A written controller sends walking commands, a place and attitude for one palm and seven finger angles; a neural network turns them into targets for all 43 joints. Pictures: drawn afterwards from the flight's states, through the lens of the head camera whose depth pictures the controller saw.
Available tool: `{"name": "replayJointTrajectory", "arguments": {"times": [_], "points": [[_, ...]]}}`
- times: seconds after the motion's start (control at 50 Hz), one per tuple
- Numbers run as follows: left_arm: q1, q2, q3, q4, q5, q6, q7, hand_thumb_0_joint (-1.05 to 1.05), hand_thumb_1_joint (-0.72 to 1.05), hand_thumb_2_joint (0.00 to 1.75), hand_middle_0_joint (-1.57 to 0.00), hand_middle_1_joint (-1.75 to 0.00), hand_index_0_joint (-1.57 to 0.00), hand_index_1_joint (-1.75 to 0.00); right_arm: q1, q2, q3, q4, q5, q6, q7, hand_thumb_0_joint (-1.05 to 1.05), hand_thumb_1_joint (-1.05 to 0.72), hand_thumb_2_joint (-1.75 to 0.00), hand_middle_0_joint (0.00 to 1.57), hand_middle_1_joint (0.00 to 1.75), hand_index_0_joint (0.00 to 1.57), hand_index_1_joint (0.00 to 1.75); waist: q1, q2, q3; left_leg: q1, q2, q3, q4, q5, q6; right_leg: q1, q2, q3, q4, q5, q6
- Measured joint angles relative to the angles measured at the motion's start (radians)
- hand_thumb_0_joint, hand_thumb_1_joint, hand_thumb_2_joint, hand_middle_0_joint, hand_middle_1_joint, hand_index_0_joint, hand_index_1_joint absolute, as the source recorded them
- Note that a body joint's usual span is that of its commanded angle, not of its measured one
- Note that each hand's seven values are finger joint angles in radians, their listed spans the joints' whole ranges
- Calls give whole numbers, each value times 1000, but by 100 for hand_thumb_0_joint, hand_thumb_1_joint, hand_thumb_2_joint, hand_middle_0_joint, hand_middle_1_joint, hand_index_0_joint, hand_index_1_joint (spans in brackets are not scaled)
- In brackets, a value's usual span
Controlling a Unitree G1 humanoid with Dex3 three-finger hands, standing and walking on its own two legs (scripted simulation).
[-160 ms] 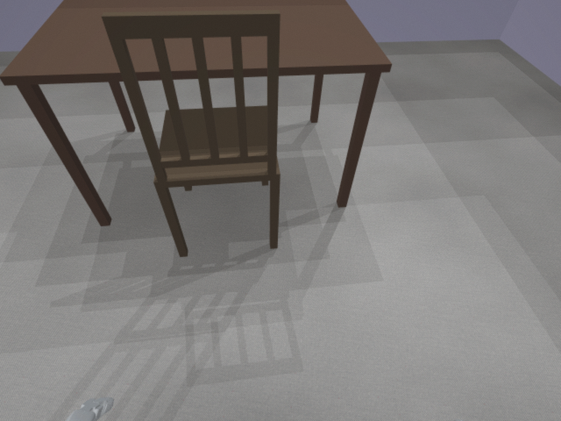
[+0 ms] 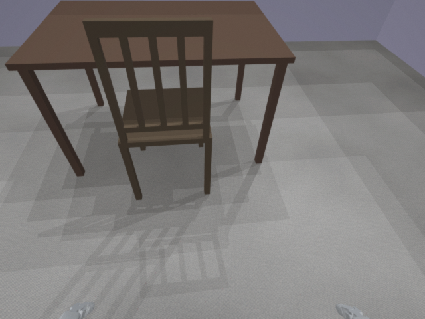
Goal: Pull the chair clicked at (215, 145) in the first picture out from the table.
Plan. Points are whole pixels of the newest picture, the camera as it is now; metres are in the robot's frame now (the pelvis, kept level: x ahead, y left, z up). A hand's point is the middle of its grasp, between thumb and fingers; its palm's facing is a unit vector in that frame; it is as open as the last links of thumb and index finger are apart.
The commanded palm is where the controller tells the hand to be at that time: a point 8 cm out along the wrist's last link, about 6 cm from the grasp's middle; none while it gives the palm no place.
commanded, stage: stand and wait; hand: left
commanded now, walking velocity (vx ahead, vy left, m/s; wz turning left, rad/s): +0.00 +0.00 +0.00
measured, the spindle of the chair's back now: (158, 86) +0.89 +0.26 -0.05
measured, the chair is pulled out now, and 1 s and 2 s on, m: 0.00 0.00 0.00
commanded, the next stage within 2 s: look at it before walking up in 0.80 s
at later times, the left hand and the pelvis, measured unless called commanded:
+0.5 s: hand out of the picture +0.04 +0.23 -0.15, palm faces -0.02 -0.95 -0.32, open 7.4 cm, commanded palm none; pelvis -0.03 -0.01 +0.01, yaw +0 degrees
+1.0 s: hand out of the picture +0.03 +0.22 -0.15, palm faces -0.03 -0.95 -0.32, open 7.4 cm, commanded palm none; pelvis -0.03 -0.02 +0.01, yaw +0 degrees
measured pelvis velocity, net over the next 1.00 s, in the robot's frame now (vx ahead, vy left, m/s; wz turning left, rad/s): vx -0.03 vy -0.02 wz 0.00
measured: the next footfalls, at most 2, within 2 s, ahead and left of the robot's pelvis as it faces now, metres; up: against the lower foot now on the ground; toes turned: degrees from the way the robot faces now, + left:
none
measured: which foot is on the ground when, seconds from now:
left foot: down 0.00-1.00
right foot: down 0.00-1.00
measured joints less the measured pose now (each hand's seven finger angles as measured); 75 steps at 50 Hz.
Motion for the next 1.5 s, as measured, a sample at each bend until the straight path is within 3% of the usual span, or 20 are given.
{"name": "replayJointTrajectory", "arguments": {"times": [0.7,1.5], "points": [[30,-12,4,117,2,-6,-6,0,90,90,-20,-30,-20,-30,61,3,-2,147,8,7,4,1,-91,-90,20,30,20,30,-6,6,31,22,20,-8,-110,109,-24,17,19,-8,-99,103,-20],[7,-3,7,126,1,-19,-8,0,90,90,-20,-30,-20,-30,19,-8,-1,146,9,-2,1,0,-91,-90,20,30,20,30,-2,8,21,44,35,-8,-142,106,-38,35,34,-8,-127,100,-33]]}}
